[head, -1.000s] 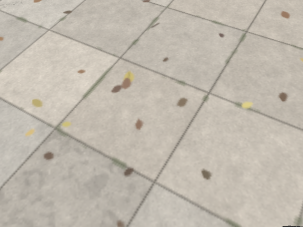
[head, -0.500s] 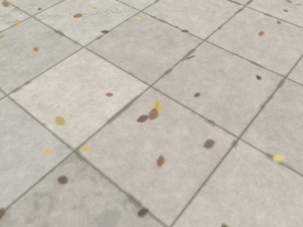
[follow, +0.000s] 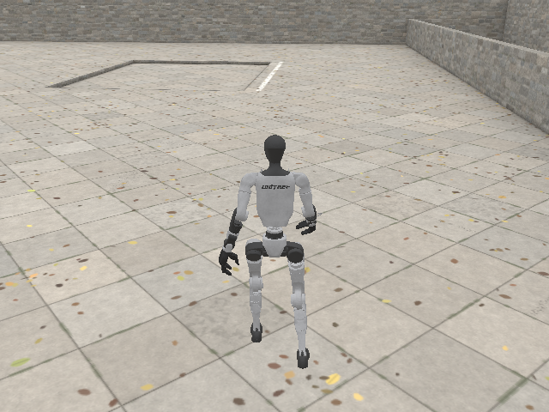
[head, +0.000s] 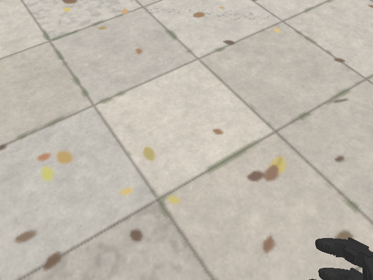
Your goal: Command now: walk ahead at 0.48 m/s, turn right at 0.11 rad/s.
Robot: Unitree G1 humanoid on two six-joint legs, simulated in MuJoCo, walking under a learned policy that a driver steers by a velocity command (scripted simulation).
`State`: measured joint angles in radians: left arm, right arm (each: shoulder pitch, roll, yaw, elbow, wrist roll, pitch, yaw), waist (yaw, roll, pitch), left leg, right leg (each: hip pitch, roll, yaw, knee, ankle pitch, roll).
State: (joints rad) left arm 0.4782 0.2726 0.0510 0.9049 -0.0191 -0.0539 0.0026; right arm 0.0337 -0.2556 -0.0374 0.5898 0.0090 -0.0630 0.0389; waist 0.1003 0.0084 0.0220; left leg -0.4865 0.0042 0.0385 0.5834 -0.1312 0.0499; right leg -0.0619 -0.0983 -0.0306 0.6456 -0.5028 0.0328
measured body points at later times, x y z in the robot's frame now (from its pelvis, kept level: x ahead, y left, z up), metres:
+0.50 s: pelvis +0.19 -0.03 +0.00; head +0.23 -0.06 +0.45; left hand +0.42 +0.20 -0.08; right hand +0.26 -0.33 -0.12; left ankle +0.10 +0.12 -0.64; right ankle +0.27 -0.12 -0.72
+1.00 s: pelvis +0.25 +0.00 +0.01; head +0.26 +0.00 +0.46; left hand +0.46 +0.18 -0.10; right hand +0.25 -0.28 -0.11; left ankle +0.28 +0.12 -0.72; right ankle +0.27 -0.13 -0.72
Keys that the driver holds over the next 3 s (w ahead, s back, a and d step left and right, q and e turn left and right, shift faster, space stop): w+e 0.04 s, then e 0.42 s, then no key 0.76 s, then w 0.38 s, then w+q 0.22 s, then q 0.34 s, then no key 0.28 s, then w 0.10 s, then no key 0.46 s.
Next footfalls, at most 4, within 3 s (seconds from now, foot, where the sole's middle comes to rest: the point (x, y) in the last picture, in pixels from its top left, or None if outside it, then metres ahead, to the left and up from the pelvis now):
0.42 right None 0.31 -0.14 -0.76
0.82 left None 0.31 0.11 -0.76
1.94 left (224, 202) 0.74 -0.03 -0.76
2.42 right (286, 202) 0.77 -0.27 -0.76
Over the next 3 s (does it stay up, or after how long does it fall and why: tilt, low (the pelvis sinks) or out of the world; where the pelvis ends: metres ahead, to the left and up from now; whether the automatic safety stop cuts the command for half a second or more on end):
stays up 0.75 -0.12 0.01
